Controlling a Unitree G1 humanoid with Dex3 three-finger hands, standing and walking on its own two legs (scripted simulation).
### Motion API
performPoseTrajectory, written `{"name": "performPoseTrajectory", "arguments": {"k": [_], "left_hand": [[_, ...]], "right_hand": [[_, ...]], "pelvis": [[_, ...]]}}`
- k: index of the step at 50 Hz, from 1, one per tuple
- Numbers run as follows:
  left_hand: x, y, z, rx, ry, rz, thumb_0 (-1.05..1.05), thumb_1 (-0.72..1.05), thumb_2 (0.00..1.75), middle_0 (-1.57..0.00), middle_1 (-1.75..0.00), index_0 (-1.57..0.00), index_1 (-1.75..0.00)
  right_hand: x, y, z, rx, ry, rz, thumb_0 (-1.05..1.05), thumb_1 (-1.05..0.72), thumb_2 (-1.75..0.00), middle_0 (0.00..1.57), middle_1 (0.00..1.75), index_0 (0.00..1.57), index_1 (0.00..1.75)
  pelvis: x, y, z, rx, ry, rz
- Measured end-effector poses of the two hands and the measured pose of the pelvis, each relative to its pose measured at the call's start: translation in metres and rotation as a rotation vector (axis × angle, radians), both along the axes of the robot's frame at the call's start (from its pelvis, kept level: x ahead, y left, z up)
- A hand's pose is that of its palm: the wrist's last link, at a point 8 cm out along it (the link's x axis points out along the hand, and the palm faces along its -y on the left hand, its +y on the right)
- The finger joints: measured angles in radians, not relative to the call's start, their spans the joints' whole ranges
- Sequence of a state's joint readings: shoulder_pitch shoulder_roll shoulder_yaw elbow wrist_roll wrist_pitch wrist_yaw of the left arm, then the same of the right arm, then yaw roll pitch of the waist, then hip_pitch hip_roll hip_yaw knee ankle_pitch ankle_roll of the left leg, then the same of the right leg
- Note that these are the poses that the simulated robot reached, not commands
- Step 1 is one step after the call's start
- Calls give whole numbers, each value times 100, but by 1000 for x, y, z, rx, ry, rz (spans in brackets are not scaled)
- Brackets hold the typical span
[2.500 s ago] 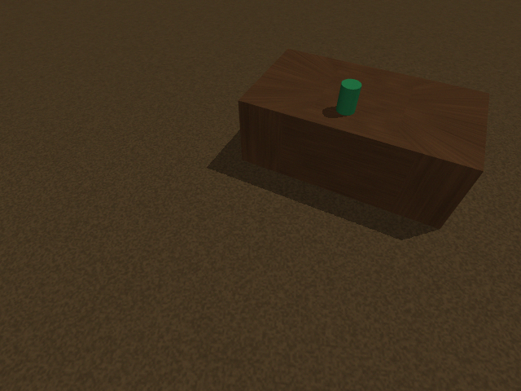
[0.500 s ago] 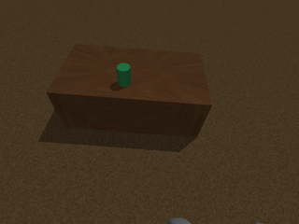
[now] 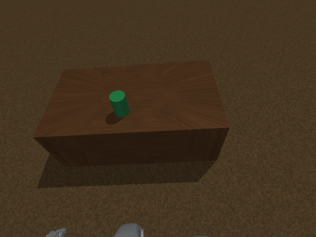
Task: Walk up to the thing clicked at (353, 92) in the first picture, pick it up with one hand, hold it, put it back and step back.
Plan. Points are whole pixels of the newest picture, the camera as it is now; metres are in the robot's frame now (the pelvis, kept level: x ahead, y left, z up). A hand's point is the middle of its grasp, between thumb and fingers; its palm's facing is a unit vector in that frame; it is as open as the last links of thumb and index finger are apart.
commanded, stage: walk up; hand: left
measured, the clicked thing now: (119, 104) +0.81 +0.26 -0.31
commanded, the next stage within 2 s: none
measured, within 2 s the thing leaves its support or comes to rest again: neither
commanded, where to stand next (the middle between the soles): +0.34 +0.05 m, yaw +0 degrees
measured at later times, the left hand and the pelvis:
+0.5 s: hand (57, 203) +0.23 +0.34 -0.14, palm faces -0.10 -0.93 -0.35, open 7.4 cm; pelvis +0.16 +0.07 +0.00, yaw -2 degrees
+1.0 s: hand (79, 163) +0.37 +0.31 -0.14, palm faces -0.05 -0.92 -0.38, open 7.4 cm; pelvis +0.26 +0.06 -0.01, yaw -1 degrees
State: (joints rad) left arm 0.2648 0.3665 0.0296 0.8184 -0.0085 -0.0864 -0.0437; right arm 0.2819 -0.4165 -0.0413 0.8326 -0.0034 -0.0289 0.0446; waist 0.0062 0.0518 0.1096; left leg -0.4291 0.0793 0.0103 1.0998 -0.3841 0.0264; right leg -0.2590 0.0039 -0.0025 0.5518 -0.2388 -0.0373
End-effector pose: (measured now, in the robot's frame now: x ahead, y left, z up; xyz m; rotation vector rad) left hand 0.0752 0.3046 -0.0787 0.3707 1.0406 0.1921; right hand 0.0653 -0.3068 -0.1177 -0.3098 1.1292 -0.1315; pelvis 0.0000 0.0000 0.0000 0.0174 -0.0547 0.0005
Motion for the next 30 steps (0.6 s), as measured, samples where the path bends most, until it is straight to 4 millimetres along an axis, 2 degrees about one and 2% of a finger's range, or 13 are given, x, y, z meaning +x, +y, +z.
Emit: {"name": "performPoseTrajectory", "arguments": {"k": [4, 8, 11, 14, 17, 22, 26, 30], "left_hand": [[2, 12, -4, 2, 59, 8, 1, 90, 90, -20, -30, -21, -30], [11, 33, -14, -1, 89, 23, 1, 90, 90, -21, -30, -21, -30], [25, 55, -28, -5, 108, 34, 1, 90, 90, -21, -30, -21, -30], [47, 75, -44, -2, 134, 32, 1, 90, 90, -20, -30, -21, -30], [75, 80, -46, -10, 158, 1, 1, 90, 90, -20, -30, -20, -30], [127, 84, -34, -31, 127, -36, 1, 90, 90, -20, -30, -20, -30], [164, 83, -24, -27, 112, -53, 1, 91, 90, -20, -30, -20, -30], [201, 76, -16, -3, 105, -75, 1, 91, 90, -20, -30, -20, -30]], "right_hand": [[41, 3, 10, -16, -45, 8, 1, -90, -89, 20, 30, 21, 30], [75, 12, 16, -45, -44, 23, 1, -90, -89, 20, 30, 21, 30], [101, 24, 19, -72, -54, 31, 1, -90, -89, 20, 30, 21, 30], [119, 37, 21, -101, -85, 20, 1, -90, -89, 20, 30, 21, 30], [125, 48, 27, -98, -102, -26, 1, -90, -89, 20, 30, 21, 30], [121, 61, 36, -87, -37, -67, 0, -90, -89, 20, 30, 21, 30], [119, 63, 31, -73, 28, -89, 1, -90, -89, 20, 30, 21, 30], [126, 57, 19, -53, 69, -115, 1, -90, -89, 20, 30, 21, 30]], "pelvis": [[26, 9, 1, -20, 2, -11], [54, 23, -3, -43, 8, -6], [78, 38, -10, -53, 13, 1], [100, 53, -19, -16, 8, -10], [118, 63, -15, -30, 3, -26], [147, 69, 0, -25, 0, -27], [170, 70, 4, -15, 1, -33], [196, 66, 2, -7, 4, -38]]}}
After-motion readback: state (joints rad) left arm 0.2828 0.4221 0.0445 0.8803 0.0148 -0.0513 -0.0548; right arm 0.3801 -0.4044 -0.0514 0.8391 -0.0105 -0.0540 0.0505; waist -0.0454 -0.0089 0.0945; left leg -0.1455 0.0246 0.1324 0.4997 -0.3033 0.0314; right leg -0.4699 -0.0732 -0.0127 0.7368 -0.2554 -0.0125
